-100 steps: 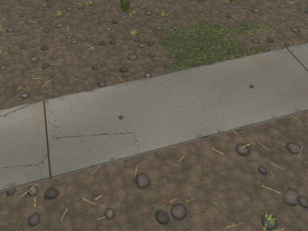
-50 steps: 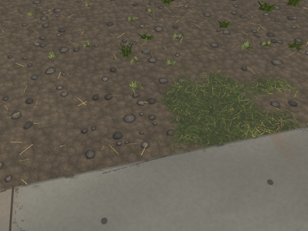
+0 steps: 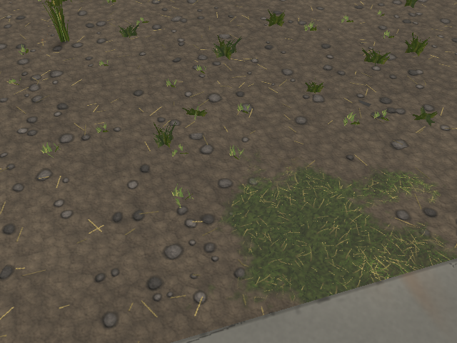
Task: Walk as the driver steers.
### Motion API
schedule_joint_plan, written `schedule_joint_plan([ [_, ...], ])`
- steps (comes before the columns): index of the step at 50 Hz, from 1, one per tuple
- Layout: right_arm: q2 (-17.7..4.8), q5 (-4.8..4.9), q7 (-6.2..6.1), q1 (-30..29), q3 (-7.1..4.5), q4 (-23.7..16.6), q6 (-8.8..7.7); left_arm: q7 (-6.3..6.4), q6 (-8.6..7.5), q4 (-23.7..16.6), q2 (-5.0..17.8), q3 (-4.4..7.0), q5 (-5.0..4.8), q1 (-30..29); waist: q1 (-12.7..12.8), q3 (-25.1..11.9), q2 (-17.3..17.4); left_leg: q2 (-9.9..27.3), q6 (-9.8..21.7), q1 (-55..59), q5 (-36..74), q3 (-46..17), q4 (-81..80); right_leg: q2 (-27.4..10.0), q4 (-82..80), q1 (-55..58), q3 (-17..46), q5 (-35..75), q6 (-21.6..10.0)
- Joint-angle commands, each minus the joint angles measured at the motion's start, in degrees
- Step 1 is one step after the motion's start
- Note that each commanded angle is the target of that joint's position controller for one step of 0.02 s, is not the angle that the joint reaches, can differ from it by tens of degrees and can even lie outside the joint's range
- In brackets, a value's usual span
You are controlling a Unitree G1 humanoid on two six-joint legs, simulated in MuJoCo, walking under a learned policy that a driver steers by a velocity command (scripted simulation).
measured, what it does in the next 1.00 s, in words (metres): walks ahead: right foot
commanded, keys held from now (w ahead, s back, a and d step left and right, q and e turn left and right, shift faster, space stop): no key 0.62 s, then w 0.38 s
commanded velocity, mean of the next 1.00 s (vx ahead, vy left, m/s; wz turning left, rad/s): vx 0.10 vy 0.00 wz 0.00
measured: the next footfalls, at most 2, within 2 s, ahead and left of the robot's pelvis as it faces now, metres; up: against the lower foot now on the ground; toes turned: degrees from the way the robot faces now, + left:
right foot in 0.98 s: +0.21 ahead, -0.12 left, +0.00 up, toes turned -4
left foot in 1.46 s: +0.51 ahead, +0.05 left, +0.00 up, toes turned +2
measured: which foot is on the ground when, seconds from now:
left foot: down 0.00-1.00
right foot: down 0.00-0.72, up 0.74-0.96, down 0.98-1.00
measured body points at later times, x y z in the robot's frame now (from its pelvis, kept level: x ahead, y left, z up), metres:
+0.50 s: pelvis +0.00 +0.00 +0.00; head +0.00 +0.00 +0.45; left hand -0.04 +0.20 -0.17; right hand -0.06 -0.19 -0.16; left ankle -0.07 +0.09 -0.74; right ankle +0.05 -0.08 -0.74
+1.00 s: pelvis +0.11 -0.03 -0.02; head +0.12 -0.05 +0.43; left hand +0.18 +0.21 -0.16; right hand -0.05 -0.24 -0.17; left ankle -0.06 +0.08 -0.73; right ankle +0.17 -0.12 -0.74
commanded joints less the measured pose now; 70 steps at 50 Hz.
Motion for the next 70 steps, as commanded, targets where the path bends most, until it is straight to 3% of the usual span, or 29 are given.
schedule_joint_plan([
  [1, -3.17, 0.02, -0.14, 5.69, -0.25, 0.42, -0.09, 0.12, -0.15, -0.09, 3.74, 0.40, 0.02, 3.59, -0.19, 3.62, 0.05, 6.92, 1.24, -7.89, 5.68, -6.32, -5.32, -7.83, -4.07, 3.38, 9.73, 4.50, -0.41],
  [31, -0.93, -0.01, -0.19, 10.15, 0.46, 1.31, -0.87, 0.05, -0.03, 2.51, 1.69, -0.32, -0.11, 6.85, 0.18, 4.58, 0.26, 7.31, 1.42, -9.36, 7.09, -6.74, -5.84, -7.57, -2.88, 2.87, 9.33, 4.01, 0.05],
  [32, -0.88, -0.15, -0.15, 11.02, 0.44, 1.50, -0.89, 0.02, 0.02, 2.63, 1.57, -0.34, -0.09, 7.08, -0.09, 3.69, 0.35, 6.94, 1.69, -8.96, 2.82, -6.78, -6.49, -6.93, -2.70, 2.95, 8.98, 0.24, -0.03],
  [34, -2.75, -0.42, -0.04, 12.32, -0.48, 1.47, -0.72, -0.17, 0.23, 1.80, 2.47, 0.13, -0.02, 5.98, -0.77, 5.29, 2.13, 6.78, 3.52, -9.74, -10.22, -8.47, -7.61, -4.14, 1.14, -0.71, 6.76, -10.04, -0.66],
  [35, -3.95, -0.38, 0.07, 12.94, -1.04, 1.23, -0.57, -0.47, 0.25, 1.04, 2.62, 0.42, 0.21, 4.92, -1.53, 7.12, 4.59, 8.44, 5.35, -9.82, -18.10, -11.78, -9.48, -2.11, 5.27, -5.05, 4.46, -15.55, -0.88],
  [37, -6.17, -0.17, 0.10, 15.01, -2.16, 1.22, -0.53, -1.32, -0.17, -1.76, 1.70, 0.49, 1.25, 0.45, -3.22, 13.14, 7.68, 16.19, 9.72, -8.09, -27.57, -20.45, -15.52, -0.71, 14.59, -16.57, -0.49, -16.90, -0.68],
  [39, -6.11, -0.73, 0.20, 16.15, -2.67, 1.31, -1.17, -2.05, -1.15, -4.68, 2.25, 0.84, 1.73, -3.53, -3.90, 15.65, 6.34, 20.22, 12.41, -4.79, -22.15, -23.63, -17.15, -4.16, 21.66, -24.40, 0.03, -16.03, -0.77],
  [43, -6.72, -1.20, 0.54, 16.68, -3.22, 1.01, -2.91, -3.14, -3.08, -8.21, 4.02, 2.15, 0.88, -6.95, -3.39, 12.88, 2.87, 18.56, 11.99, 3.93, -2.42, -17.96, -13.99, -5.54, 22.25, -28.56, 0.62, -14.23, -0.46],
  [46, -7.82, -1.13, 0.79, 14.05, -3.43, -0.03, -3.58, -3.63, -3.17, -9.50, 3.67, 2.69, 0.17, -6.04, -1.18, 10.19, 4.78, 15.63, 9.88, -1.78, 9.67, -11.65, -8.89, -2.85, 17.07, -17.10, -2.32, -10.76, -1.04],
  [48, -8.68, -0.42, 1.29, 10.61, -3.42, -1.17, -4.20, -3.31, -3.27, -5.42, 3.59, 3.59, -0.34, 6.29, 4.97, 5.45, 3.55, 11.41, 7.01, -12.60, 25.61, -5.62, 2.57, 2.31, 10.95, 5.53, -5.51, -5.43, -2.14],
  [49, -8.68, -0.28, 1.73, 10.55, -3.30, -1.34, -4.79, -2.71, -3.56, -2.85, 6.69, 4.98, -0.02, 14.98, 8.82, 0.79, -0.22, 8.18, 4.96, -17.87, 28.77, -1.44, 15.47, -0.13, 8.25, 17.22, -1.27, -6.63, -3.55],
  [50, -4.81, 0.55, 2.45, 11.21, -2.26, -3.86, -5.05, -2.01, -3.73, -2.45, 13.69, 6.57, 1.09, 23.67, 11.19, -5.75, -12.29, 1.37, 1.25, -29.36, 11.15, 3.58, 38.10, -17.88, -3.68, 26.45, 25.72, -22.81, -8.80],
  [51, -5.66, -0.30, 3.12, 9.59, -3.00, -5.12, -5.13, -2.13, -2.71, -1.64, 13.51, 6.22, 0.61, 23.35, 9.29, -7.01, -13.39, -2.07, 2.04, -35.11, -9.43, -3.03, 51.08, -24.53, -14.24, 23.29, 45.41, -26.50, -12.85],
  [52, -5.99, -0.62, 3.51, 6.09, -3.20, -7.16, -4.85, -2.01, -2.26, -3.36, 13.10, 5.87, 0.49, 15.61, 5.32, -0.78, -7.54, 2.37, 3.09, -38.66, -6.23, -5.93, 55.20, -24.64, -13.29, 17.44, 40.57, -30.80, -12.53],
  [53, -5.38, -0.83, 3.81, 2.82, -3.07, -8.17, -4.94, -2.15, -2.50, -4.87, 11.03, 5.32, 0.58, 10.82, 4.19, 2.83, -2.79, 4.47, 3.56, -39.25, -1.98, -5.83, 54.75, -23.09, -13.09, 11.54, 34.29, -26.40, -11.57],
  [54, -4.82, -0.61, 3.90, 2.57, -3.27, -8.39, -4.95, -2.30, -2.96, -5.59, 9.32, 4.61, 0.66, 7.59, 1.69, 4.69, -0.62, 6.18, 3.61, -36.85, 1.41, -5.99, 50.90, -20.16, -14.05, 6.63, 27.91, -20.07, -9.43],
  [56, -4.10, -1.23, 4.07, 5.29, -3.57, -7.84, -3.50, -2.02, -3.99, -5.50, 6.09, 3.22, 0.63, 6.39, -1.78, 4.35, -2.17, 7.35, 2.49, -31.24, 3.57, -5.57, 44.98, -16.10, -14.64, 1.57, 19.07, -10.44, -7.03],
  [58, -4.77, -0.89, 4.29, 3.71, -3.97, -8.76, -2.22, -1.57, -4.81, -4.70, 6.30, 2.84, 0.78, 9.14, -2.43, 4.90, -3.24, 6.73, 1.71, -32.13, 6.37, -3.96, 41.88, -14.75, -15.10, 1.37, 14.82, -3.69, -7.26],
  [62, -5.10, -0.59, 4.59, -8.57, -3.94, -13.63, -1.69, -1.45, -5.20, -4.75, 7.18, 2.34, 0.58, 12.60, -0.97, 7.02, -3.20, 6.61, 0.48, -36.56, 13.82, -1.54, 28.94, -13.86, -15.87, 3.36, 10.04, 7.42, -7.83],
  [65, -4.40, -0.25, 5.27, -17.16, -3.54, -16.76, -2.17, -1.38, -5.56, -5.14, 7.65, 1.92, 0.07, 12.82, 0.67, 6.89, -4.33, 3.61, 0.43, -31.21, 19.29, 1.15, 16.93, -11.73, -15.01, 3.90, 6.21, 17.98, -6.39],
  [66, -4.72, -0.34, 5.38, -16.84, -3.42, -16.75, -1.83, -1.56, -5.48, -5.00, 8.17, 2.11, 0.29, 12.87, 0.91, 5.45, -6.10, 2.27, 0.26, -26.97, 19.32, 2.23, 18.65, -11.70, -14.00, 3.42, 4.65, 22.80, -6.09],
  [68, -5.66, -0.01, 5.13, -17.73, -3.63, -17.89, -1.69, -1.64, -5.44, -4.77, 8.80, 2.36, 0.38, 12.56, 0.49, 5.23, -6.08, 1.55, 0.96, -23.75, 16.91, 1.69, 16.58, -12.49, -12.69, 5.02, 4.03, 25.87, -6.05],
  [70, -7.73, -0.45, 4.34, -9.01, -4.85, -14.76, -2.08, -1.66, -6.07, -6.25, 10.01, 2.60, 0.56, 8.68, -2.99, 1.06, -5.18, -1.49, 3.13, -12.76, 16.68, 3.22, 20.34, -11.64, -4.01, 4.16, 1.02, 40.82, -5.57],
])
